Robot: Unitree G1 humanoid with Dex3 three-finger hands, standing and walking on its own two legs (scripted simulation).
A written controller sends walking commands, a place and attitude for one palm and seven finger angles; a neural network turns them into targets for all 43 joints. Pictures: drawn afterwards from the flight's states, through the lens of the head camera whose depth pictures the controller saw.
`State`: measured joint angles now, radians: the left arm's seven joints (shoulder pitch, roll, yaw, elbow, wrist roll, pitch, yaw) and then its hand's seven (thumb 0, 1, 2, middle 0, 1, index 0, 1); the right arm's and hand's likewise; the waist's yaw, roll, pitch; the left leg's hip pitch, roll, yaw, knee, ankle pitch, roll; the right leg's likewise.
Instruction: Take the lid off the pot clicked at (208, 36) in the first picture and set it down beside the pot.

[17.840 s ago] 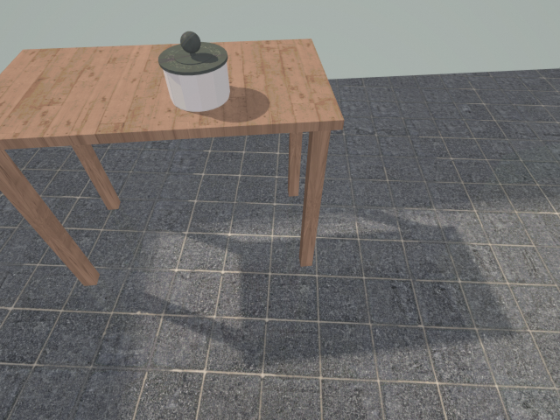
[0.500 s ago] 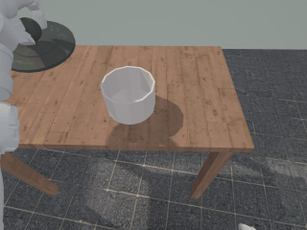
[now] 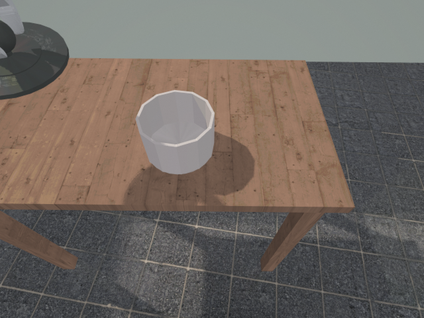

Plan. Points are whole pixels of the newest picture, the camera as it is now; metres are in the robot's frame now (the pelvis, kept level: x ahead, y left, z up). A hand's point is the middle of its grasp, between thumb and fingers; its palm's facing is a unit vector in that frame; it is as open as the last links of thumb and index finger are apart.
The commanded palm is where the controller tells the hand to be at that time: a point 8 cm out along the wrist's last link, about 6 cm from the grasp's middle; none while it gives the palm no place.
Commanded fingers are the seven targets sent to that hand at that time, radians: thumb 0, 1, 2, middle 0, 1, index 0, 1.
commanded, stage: lower the lid onto the table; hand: left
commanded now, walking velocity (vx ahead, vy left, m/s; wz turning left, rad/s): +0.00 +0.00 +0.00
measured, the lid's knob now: out of the picture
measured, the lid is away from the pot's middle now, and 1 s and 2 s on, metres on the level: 0.26 0.24 0.23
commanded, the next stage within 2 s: none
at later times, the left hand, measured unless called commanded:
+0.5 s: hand (6, 54) +0.47 +0.29 +0.25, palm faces -0.29 -0.06 -0.96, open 8.1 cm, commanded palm +0.48 +0.29 +0.32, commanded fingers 0.00 0.62 1.02 -0.83 -1.06 -0.79 -1.03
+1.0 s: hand (20, 70) +0.48 +0.29 +0.21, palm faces -0.34 -0.09 -0.94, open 8.1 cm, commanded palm +0.49 +0.29 +0.28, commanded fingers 0.00 0.62 1.02 -0.83 -1.06 -0.79 -1.03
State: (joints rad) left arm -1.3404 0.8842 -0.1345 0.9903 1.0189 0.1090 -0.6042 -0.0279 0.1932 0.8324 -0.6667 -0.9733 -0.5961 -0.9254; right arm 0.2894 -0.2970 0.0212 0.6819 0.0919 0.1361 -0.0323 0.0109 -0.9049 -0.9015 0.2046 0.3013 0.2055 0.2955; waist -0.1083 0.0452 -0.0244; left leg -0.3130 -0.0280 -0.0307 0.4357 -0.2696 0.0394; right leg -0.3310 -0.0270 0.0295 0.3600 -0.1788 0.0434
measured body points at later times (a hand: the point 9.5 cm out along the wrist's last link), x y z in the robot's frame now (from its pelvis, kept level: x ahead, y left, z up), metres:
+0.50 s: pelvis +0.00 +0.00 +0.00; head +0.05 -0.01 +0.45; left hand +0.48 +0.29 +0.30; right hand +0.07 -0.26 -0.13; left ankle -0.04 +0.10 -0.74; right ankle -0.01 -0.16 -0.74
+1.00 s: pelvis +0.00 +0.00 +0.00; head +0.06 -0.01 +0.44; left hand +0.49 +0.29 +0.27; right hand +0.03 -0.28 -0.13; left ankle -0.04 +0.10 -0.74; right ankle -0.01 -0.16 -0.74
